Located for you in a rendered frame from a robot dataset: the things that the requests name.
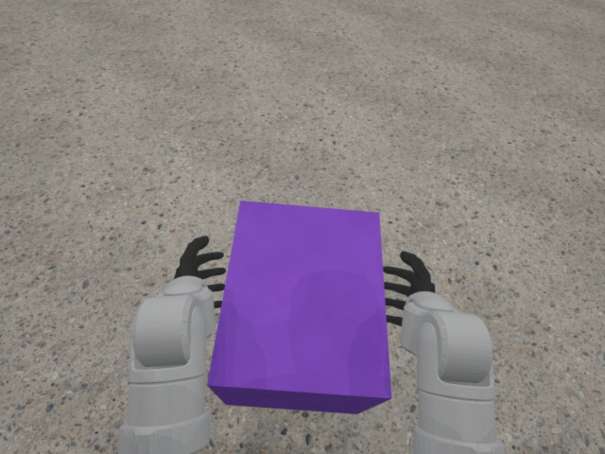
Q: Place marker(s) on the carton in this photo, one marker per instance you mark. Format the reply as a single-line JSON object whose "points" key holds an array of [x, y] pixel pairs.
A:
{"points": [[303, 323]]}

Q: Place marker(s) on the robot left forearm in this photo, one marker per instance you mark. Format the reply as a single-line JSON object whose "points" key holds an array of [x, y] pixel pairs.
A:
{"points": [[166, 413]]}

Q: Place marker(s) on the left robot hand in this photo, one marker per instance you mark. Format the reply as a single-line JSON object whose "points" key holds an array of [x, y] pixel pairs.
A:
{"points": [[190, 262]]}

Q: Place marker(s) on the robot right forearm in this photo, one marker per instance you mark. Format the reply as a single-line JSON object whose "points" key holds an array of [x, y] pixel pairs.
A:
{"points": [[454, 376]]}

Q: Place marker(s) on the right robot hand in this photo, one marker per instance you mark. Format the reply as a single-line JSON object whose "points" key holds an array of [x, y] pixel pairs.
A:
{"points": [[419, 279]]}

